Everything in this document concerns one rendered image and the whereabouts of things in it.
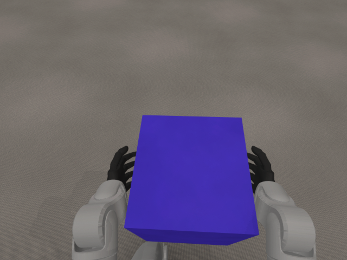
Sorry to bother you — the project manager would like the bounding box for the right robot hand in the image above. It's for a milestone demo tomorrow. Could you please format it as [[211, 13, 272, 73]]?
[[247, 146, 275, 194]]

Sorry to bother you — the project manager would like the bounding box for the left robot thigh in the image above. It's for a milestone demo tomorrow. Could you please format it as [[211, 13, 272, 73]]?
[[131, 241, 168, 260]]

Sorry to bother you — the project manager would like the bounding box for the carton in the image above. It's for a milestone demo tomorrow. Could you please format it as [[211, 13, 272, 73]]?
[[124, 115, 259, 245]]

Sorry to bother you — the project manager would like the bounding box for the robot right forearm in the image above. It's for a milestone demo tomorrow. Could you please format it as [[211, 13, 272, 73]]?
[[254, 181, 317, 260]]

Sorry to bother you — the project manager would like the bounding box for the robot left forearm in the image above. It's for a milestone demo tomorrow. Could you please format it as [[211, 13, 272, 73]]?
[[72, 180, 127, 260]]

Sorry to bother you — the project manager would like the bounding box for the left robot hand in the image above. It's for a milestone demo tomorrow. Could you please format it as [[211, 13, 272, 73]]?
[[107, 146, 136, 191]]

